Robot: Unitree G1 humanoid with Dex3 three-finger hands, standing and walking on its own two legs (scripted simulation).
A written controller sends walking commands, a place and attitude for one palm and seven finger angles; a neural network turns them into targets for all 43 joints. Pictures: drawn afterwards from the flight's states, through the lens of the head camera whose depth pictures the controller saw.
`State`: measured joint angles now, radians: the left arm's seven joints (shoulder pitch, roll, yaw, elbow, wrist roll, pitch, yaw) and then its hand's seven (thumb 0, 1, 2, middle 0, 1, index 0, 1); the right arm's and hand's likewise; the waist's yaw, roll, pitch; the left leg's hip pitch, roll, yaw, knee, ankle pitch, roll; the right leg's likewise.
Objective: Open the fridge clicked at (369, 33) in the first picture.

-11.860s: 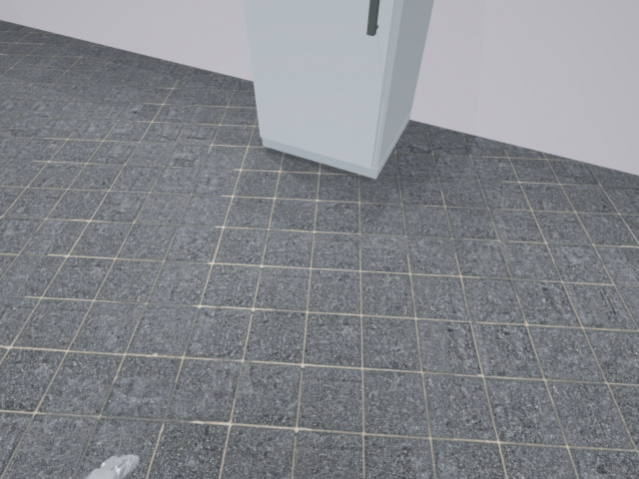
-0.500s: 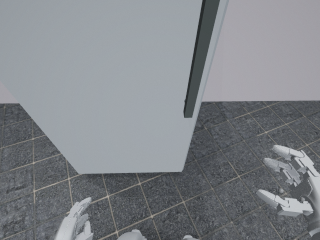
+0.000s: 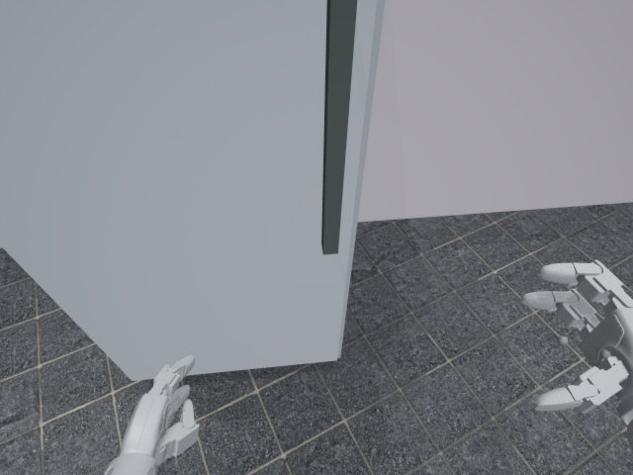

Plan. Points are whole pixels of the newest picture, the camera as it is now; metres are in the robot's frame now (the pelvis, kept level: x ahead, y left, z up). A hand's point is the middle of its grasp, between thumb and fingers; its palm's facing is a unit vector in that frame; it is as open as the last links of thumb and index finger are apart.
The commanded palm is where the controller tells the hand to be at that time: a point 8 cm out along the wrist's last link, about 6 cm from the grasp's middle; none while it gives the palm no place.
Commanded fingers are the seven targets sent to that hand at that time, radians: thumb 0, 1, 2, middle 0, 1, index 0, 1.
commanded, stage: raise the hand to about handle height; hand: right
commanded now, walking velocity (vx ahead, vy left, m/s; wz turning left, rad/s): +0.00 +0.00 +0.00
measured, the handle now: (332, 129) +0.51 -0.01 +0.19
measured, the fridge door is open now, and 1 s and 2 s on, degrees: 0 0 0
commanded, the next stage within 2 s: move the hooked fingers beside the handle in 0.76 s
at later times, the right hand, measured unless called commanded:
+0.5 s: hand (569, 308) +0.27 -0.26 +0.12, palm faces -0.06 +1.00 -0.06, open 14.0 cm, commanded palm +0.24 -0.31 +0.13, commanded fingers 0.00 0.50 -0.30 0.30 1.20 0.30 1.20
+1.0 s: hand (547, 303) +0.28 -0.24 +0.13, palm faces -0.05 +1.00 -0.03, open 14.0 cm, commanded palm +0.26 -0.28 +0.13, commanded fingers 0.00 0.50 -0.30 0.30 1.20 0.30 1.20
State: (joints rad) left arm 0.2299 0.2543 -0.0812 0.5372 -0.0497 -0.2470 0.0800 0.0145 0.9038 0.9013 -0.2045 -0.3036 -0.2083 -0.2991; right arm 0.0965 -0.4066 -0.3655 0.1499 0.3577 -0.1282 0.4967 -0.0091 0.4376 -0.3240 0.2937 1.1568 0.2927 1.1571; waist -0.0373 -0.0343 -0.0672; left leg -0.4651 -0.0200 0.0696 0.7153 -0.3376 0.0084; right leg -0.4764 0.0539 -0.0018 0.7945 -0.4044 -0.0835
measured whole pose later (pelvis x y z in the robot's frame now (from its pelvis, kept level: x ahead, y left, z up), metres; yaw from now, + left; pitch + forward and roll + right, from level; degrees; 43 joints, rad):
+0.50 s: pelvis +0.00 +0.01 +0.01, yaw +1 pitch +3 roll +2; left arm 0.28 0.29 -0.07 0.58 -0.06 -0.24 0.08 0.02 0.90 0.90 -0.20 -0.30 -0.21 -0.30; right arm -0.02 -0.46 -0.44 0.27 0.36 -0.06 0.56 -0.01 0.50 -0.30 0.30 1.20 0.30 1.20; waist -0.02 -0.04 -0.05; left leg -0.39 -0.03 0.06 0.63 -0.29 0.02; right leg -0.39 0.05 -0.01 0.69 -0.35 -0.07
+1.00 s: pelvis +0.00 +0.03 +0.01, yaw +0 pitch +3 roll +1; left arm 0.25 0.28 -0.07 0.59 -0.07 -0.23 0.11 0.02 0.90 0.90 -0.20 -0.30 -0.21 -0.30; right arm -0.08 -0.44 -0.41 0.33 0.36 -0.08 0.55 -0.01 0.51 -0.30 0.30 1.20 0.30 1.20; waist -0.03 -0.05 -0.05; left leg -0.39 -0.04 0.07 0.64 -0.30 0.05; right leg -0.39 0.03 0.01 0.70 -0.36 -0.05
